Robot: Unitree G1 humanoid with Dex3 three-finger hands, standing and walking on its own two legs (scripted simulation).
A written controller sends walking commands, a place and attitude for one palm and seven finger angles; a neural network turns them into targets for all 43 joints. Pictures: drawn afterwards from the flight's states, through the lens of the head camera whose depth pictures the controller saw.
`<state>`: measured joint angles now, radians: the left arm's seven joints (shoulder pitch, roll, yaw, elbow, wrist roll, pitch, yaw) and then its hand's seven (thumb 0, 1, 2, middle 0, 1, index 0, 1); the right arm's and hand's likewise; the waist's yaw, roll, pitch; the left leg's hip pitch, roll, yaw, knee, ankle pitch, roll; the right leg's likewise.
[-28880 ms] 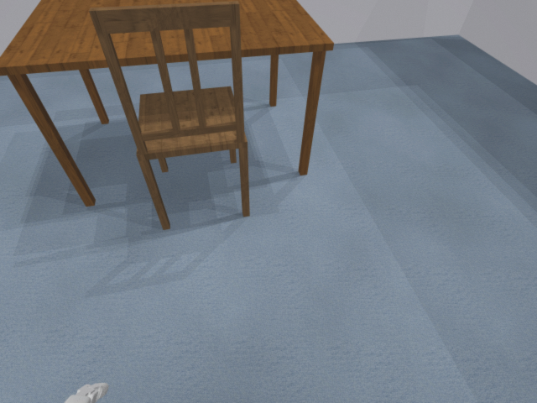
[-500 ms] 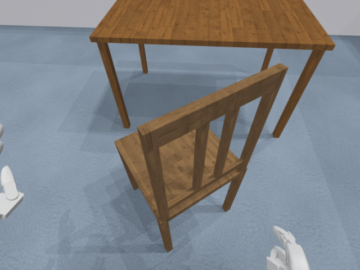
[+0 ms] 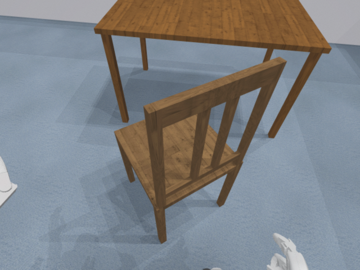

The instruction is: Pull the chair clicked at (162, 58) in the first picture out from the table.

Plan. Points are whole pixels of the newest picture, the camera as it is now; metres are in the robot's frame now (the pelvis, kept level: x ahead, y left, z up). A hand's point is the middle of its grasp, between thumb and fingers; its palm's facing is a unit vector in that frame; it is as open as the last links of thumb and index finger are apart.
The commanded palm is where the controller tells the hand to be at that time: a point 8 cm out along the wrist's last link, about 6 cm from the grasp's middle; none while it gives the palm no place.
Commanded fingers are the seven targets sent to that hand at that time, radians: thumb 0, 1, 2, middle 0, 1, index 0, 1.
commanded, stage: step back with the hand held close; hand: left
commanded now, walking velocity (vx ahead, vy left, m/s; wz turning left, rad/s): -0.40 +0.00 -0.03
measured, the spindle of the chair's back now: (198, 148) +0.46 -0.03 -0.05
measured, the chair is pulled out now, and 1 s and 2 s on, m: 0.51 0.51 0.51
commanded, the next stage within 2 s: stop stepping back and stand still in 0.80 s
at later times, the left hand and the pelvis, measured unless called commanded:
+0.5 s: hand out of the picture +0.16 +0.26 +0.18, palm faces +0.45 -0.75 -0.49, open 7.4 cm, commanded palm +0.11 +0.29 +0.19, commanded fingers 0.00 0.90 0.90 -0.20 -0.30 -0.20 -0.30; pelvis -0.04 -0.01 +0.01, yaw -2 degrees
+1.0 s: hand out of the picture +0.06 +0.20 +0.17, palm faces +0.25 -0.82 -0.51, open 7.4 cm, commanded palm +0.00 +0.25 +0.19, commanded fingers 0.00 0.90 0.90 -0.20 -0.30 -0.20 -0.30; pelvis -0.17 -0.04 +0.02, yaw -5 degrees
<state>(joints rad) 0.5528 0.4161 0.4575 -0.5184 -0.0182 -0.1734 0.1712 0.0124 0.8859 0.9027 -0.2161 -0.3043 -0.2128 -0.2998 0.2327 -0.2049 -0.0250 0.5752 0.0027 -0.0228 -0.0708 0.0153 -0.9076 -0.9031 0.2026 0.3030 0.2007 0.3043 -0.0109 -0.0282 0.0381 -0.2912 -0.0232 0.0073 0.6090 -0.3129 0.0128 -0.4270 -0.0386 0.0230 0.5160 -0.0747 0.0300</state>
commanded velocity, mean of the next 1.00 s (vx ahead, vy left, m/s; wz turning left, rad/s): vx -0.32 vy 0.00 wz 0.01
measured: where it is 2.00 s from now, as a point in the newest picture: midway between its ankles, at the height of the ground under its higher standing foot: outside the picture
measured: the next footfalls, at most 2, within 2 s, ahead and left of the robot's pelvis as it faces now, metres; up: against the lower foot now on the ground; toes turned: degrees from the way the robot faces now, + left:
right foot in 0.54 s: -0.13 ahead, -0.12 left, +0.00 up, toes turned -2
left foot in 0.80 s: -0.06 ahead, +0.05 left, +0.00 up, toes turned -4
